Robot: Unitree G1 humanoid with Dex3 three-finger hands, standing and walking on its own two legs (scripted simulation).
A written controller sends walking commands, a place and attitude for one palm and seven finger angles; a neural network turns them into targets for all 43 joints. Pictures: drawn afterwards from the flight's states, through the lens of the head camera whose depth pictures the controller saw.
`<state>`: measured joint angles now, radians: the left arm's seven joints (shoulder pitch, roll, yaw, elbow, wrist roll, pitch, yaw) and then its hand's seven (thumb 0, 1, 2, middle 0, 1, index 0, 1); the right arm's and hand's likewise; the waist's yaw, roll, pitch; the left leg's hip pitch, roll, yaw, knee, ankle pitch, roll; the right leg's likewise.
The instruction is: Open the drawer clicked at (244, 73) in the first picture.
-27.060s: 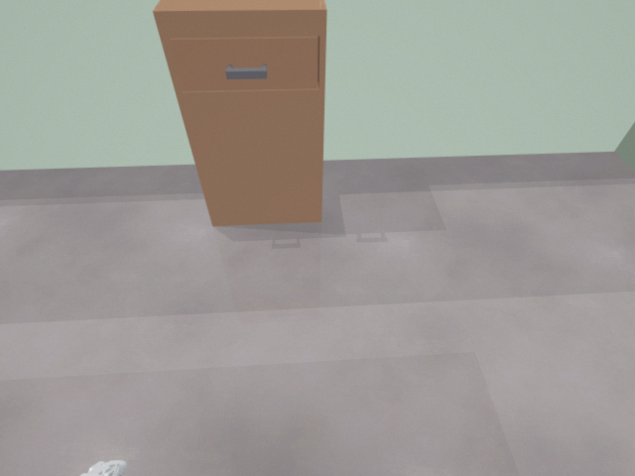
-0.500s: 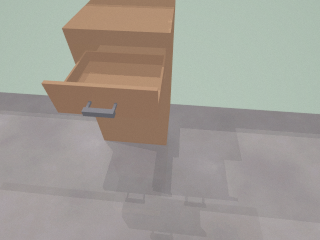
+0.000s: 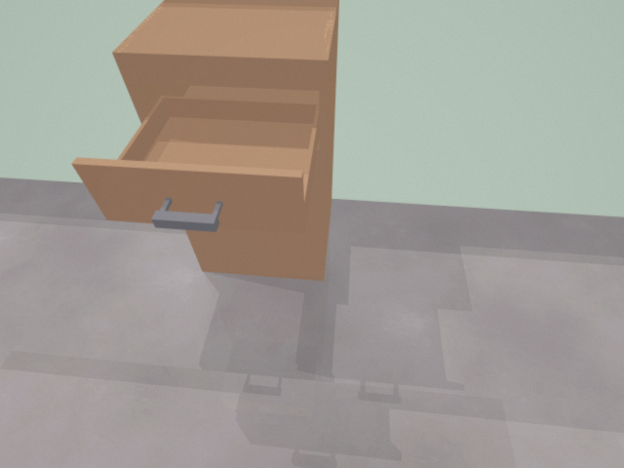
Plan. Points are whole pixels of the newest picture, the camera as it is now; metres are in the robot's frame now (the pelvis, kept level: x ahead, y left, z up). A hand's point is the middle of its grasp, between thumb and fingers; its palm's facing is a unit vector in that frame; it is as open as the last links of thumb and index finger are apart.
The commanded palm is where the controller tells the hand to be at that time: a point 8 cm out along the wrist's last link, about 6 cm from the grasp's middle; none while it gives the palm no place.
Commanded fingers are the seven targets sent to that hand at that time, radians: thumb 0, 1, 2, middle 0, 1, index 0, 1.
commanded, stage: stand and wait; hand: left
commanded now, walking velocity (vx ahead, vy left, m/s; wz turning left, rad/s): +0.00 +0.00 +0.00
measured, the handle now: (189, 212) +0.56 +0.28 -0.06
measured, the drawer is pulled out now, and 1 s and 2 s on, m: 0.30 0.30 0.30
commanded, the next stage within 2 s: none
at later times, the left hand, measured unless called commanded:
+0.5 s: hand out of the picture +0.00 +0.16 -0.17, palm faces +0.04 -0.98 -0.20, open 7.3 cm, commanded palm none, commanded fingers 0.00 0.90 0.90 -0.20 -0.30 -0.20 -0.30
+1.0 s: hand out of the picture +0.01 +0.16 -0.17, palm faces +0.05 -0.98 -0.21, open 7.3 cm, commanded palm none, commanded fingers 0.00 0.90 0.90 -0.20 -0.30 -0.20 -0.30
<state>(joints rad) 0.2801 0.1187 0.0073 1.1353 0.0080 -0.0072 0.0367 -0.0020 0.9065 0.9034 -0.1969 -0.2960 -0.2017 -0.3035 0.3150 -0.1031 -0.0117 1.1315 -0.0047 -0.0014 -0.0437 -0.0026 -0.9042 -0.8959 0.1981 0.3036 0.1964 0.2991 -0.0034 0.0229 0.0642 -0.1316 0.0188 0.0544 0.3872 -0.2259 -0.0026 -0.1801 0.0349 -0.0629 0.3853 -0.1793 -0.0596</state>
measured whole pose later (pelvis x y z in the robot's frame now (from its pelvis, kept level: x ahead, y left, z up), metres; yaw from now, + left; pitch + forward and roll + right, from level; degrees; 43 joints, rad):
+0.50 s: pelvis +0.01 -0.01 +0.00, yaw +0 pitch -1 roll +0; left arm 0.27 0.12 0.01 1.14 0.01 -0.01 0.04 0.00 0.91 0.90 -0.20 -0.30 -0.20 -0.30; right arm 0.31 -0.12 -0.01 1.14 0.00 0.00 -0.05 0.00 -0.90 -0.90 0.20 0.30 0.20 0.30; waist 0.00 0.03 0.07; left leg -0.11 0.03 0.05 0.37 -0.24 -0.02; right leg -0.16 0.05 -0.07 0.37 -0.19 -0.07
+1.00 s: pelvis +0.02 -0.01 +0.00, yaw +0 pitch -1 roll +0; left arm 0.27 0.13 0.01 1.14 0.01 -0.01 0.04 0.00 0.91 0.90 -0.20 -0.30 -0.20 -0.30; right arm 0.31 -0.12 -0.01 1.14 0.00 0.00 -0.05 0.00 -0.90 -0.90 0.20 0.30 0.20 0.30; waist 0.00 0.03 0.06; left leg -0.10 0.04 0.04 0.37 -0.24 -0.02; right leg -0.15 0.06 -0.07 0.36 -0.20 -0.08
